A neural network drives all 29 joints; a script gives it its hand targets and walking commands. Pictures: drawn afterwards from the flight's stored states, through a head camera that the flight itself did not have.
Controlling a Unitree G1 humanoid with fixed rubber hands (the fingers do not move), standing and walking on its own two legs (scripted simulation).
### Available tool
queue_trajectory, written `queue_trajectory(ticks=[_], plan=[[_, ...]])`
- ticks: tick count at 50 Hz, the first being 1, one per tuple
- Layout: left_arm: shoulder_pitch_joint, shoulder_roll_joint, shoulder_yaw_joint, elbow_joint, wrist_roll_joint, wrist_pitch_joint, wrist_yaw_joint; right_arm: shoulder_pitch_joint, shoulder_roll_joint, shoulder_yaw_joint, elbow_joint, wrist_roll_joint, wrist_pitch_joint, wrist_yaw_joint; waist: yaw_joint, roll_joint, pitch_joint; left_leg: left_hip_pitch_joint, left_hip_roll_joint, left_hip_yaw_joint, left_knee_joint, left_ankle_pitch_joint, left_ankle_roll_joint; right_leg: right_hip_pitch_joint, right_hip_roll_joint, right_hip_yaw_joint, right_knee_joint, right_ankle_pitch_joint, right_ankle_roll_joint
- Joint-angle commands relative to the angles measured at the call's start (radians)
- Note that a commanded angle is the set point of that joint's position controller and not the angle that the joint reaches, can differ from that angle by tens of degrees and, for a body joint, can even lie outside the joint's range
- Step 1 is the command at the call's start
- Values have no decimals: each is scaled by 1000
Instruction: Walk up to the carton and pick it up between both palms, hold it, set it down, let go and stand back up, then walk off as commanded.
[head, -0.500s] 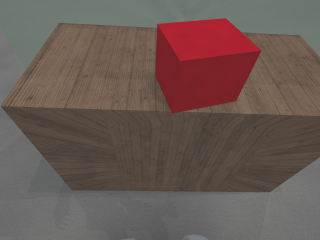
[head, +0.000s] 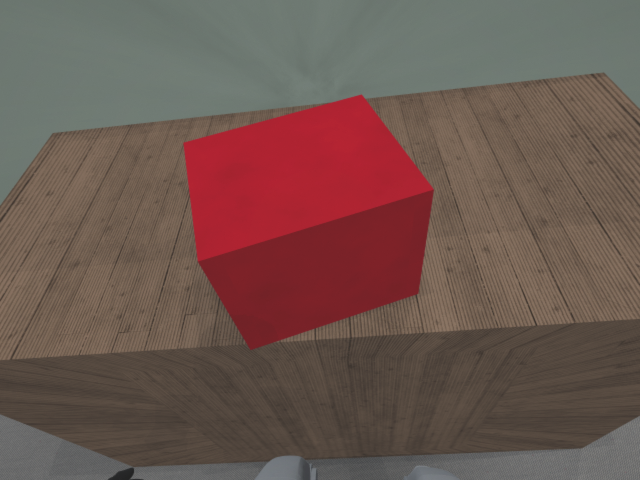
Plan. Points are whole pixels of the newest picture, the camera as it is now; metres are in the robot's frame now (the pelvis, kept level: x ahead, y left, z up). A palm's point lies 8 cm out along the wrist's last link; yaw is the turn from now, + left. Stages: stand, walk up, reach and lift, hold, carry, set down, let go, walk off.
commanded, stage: walk up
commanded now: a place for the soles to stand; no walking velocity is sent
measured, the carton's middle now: (306, 221) +0.41 +0.05 +0.10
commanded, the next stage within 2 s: none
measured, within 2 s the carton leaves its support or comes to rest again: neither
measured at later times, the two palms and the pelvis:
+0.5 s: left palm out of the picture +0.10 +0.31 -0.10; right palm (585, 429) +0.21 -0.29 -0.09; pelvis +0.06 +0.00 +0.01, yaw +5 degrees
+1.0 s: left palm out of the picture +0.07 +0.34 -0.08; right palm out of the picture +0.13 -0.27 -0.10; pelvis +0.04 +0.02 +0.03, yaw +3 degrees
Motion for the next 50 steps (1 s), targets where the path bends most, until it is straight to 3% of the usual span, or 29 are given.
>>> queue_trajectory(ticks=[1, 3, 4, 5, 7, 8, 11, 12, 15, 16, 17, 18, 19, 20, 22, 23, 24, 26, 28, 29, 31, 32, 34, 37, 39, 41, 43, 44, 50], plan=[[30, 262, 72, -78, -6, -61, 51, 99, -185, -70, -71, -13, 9, 2, 1, -207, -25, -124, 38, -40, -91, 141, -23, 71, -257, 344, -426, 129, -145], [63, 213, 50, -53, -8, -76, 71, 60, -141, -52, -64, -23, 23, -2, -14, -105, 15, -125, 29, -85, -154, 183, -35, 59, -265, 304, -396, 505, -93], [69, 240, 52, -53, -12, -79, 79, 36, -132, -53, -81, -22, 34, -5, -8, -116, -9, -116, 12, -88, -182, 182, -21, 116, -263, 266, -352, 727, -26], [69, 232, 48, -51, -12, -81, 86, 19, -129, -62, -91, -17, 41, -5, -4, -123, -36, -45, 10, -97, -186, 154, -30, 66, -254, 208, -336, 757, -65], [163, 230, 37, -32, 0, -81, 101, -99, -115, -48, -115, -21, 34, -3, 63, -174, -30, -138, 5, -59, -329, 147, -17, 170, -224, 234, -298, 864, -34], [132, 254, 40, -23, 1, -72, 103, -83, -113, -47, -114, -10, 40, -2, 55, -168, -110, -106, -5, -63, -363, 122, -21, 260, -242, 223, -255, 864, -49], [88, 252, 62, -40, -1, -49, 105, -34, -122, -52, -103, -14, 55, -9, 24, -180, -307, -105, -27, -68, -452, 70, -22, 523, -260, 232, -169, 776, -34], [85, 254, 55, -45, -5, -44, 102, -86, -110, -40, -114, -15, 52, -12, 27, -152, -346, -86, -19, -58, -521, 61, -15, 531, -271, 232, -143, 739, -76], [64, 251, 35, -36, -10, -26, 104, -92, -98, -35, -96, -5, 38, -18, 27, -127, -333, 109, -1, -15, -779, 228, 14, 433, -251, 164, -61, 750, -15], [25, 251, 24, -63, -20, -27, 103, -71, -126, -41, -94, -22, 29, -20, -1, -101, -367, 285, 34, -60, -803, 415, 47, 261, -222, 153, 4, 687, -15], [17, 220, 9, -58, -23, -27, 101, -86, -172, -57, -96, -31, 27, -23, 0, -30, -367, 434, 101, -212, -729, 655, 106, 77, -167, 127, 55, 544, 18], [41, 199, 4, -49, -29, -30, 102, -116, -232, -66, -116, -33, 30, -20, 17, 72, -370, 507, 206, -330, -694, 848, 185, -42, -61, 87, 103, 239, 80], [-15, 189, 7, -16, -16, -22, 105, -148, -210, -59, -104, -4, 29, -14, -7, 41, -320, 407, 251, -357, -663, 775, 237, -2, -42, 84, 35, 59, 98], [30, 183, 2, 20, -6, -32, 108, -196, -176, -43, -83, 2, 34, -12, 32, 70, -253, 303, 254, -329, -672, 697, 189, 92, -53, 109, -136, -29, 81], [50, 274, 15, 72, 2, -56, 102, -276, -117, -29, -95, 2, 55, -4, 51, -32, -149, 136, 34, -58, -536, 468, 27, 172, -202, 267, -324, 343, 44], [34, 303, 19, 66, 1, -59, 94, -233, -121, -31, -90, -6, 61, -10, 30, -29, -178, 160, 2, -50, -517, 358, 1, 124, -260, 346, -289, 401, -69], [-23, 297, 12, 65, 2, -50, 95, -201, -115, -31, -63, 5, 58, -16, 8, -106, -147, 192, -16, -57, -512, 267, 2, 48, -288, 350, -294, 370, -123], [-106, 274, 7, 63, -2, -44, 102, -173, -119, -26, -25, -11, 53, -10, -44, -25, -124, 230, 21, -93, -678, 377, 0, 93, -240, 244, -233, 397, -75], [-87, 240, 2, 66, -16, -47, 101, -218, -152, -33, -20, -21, 41, 0, -5, -21, -184, 278, 81, -158, -724, 582, 60, 88, -130, 157, -177, 328, -15], [-90, 214, -15, 79, -14, -43, 93, -246, -148, -35, -16, -16, 40, 0, 3, -75, -131, 229, 108, -180, -742, 535, 68, 69, -91, 116, -192, 203, 11], [-70, 215, -15, 115, -12, -33, 94, -330, -153, -31, -28, -9, 48, -1, 33, -40, -80, 137, 121, -194, -790, 343, 76, 110, -82, 132, -248, 97, 8], [-93, 215, -10, 125, -13, -31, 90, -297, -127, -28, -12, -9, 50, 5, 21, -117, -101, 123, 88, -196, -838, 221, 55, 135, -88, 153, -265, 47, 7], [-134, 216, -11, 129, -10, -18, 84, -304, -147, -26, 11, -20, 45, 8, 11, 2, -67, 130, 96, -237, -933, 90, 39, 83, -77, 138, -251, -75, 8], [-85, 185, -18, 161, -7, -25, 73, -336, -161, -26, 23, -32, 47, 14, 32, -21, -83, 95, 100, -226, -975, -81, 40, 122, -45, 109, -275, -49, 19], [-105, 200, -20, 174, -5, -28, 73, -322, -144, -27, 35, -26, 48, 19, 20, -53, -111, 150, 74, -193, -962, -13, 22, 116, -69, 146, -315, -11, 7], [-101, 210, -23, 196, -11, -34, 77, -330, -143, -26, 41, -21, 49, 23, 19, 22, -166, 193, 69, -192, -968, -13, 12, 136, -78, 167, -336, 4, 13], [-147, 202, -30, 200, -1, -34, 80, -321, -127, -22, 62, -26, 49, 25, 8, -1, -128, 185, 53, -169, -954, 18, 2, 106, -96, 175, -368, 4, 19], [-146, 231, -24, 198, 3, -34, 81, -294, -124, -24, 67, -27, 50, 25, 6, -75, -136, 185, 42, -160, -942, 41, 0, 115, -112, 200, -395, -39, 20], [-122, 206, -31, 247, 0, -37, 85, -322, -126, -16, 113, -13, 46, 19, 17, -44, -201, 243, 53, -154, -967, 102, -2, 196, -115, 196, -399, 80, 27]])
